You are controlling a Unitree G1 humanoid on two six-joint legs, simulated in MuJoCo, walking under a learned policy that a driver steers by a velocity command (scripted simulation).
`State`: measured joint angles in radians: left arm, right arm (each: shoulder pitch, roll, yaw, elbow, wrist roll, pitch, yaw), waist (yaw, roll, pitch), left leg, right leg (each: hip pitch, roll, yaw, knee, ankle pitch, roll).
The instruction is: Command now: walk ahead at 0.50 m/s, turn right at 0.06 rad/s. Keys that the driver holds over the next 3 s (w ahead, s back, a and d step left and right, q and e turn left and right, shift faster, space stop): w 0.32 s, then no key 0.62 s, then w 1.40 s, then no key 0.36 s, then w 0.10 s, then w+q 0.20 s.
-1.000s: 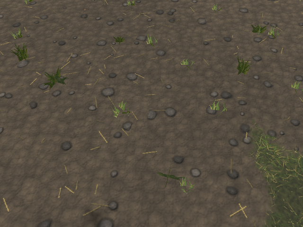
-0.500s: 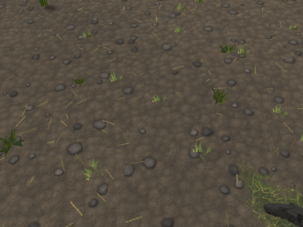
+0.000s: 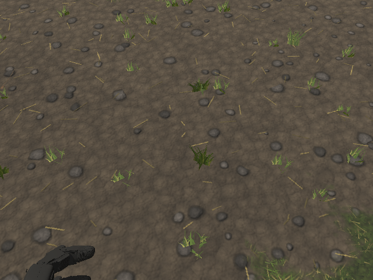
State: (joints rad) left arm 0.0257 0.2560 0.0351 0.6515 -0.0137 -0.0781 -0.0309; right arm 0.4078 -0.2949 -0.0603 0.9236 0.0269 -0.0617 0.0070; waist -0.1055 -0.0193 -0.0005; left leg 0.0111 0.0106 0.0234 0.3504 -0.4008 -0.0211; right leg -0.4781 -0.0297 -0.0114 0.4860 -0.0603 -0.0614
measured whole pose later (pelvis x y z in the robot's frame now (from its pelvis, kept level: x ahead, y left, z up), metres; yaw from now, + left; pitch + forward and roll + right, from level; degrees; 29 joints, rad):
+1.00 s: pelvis +0.37 +0.01 +0.01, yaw +0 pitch +0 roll +1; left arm 0.25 0.23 0.04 0.92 0.01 -0.01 0.04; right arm 0.15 -0.23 -0.02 0.93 -0.01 0.00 -0.01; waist 0.00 0.02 0.00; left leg -0.30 -0.01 0.03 0.51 -0.22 0.02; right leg -0.25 -0.04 0.02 0.55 -0.29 0.03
